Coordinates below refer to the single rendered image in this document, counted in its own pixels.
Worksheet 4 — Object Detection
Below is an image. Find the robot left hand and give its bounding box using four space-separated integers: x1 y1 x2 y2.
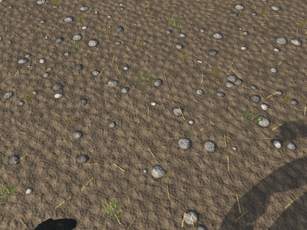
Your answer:
34 218 77 230

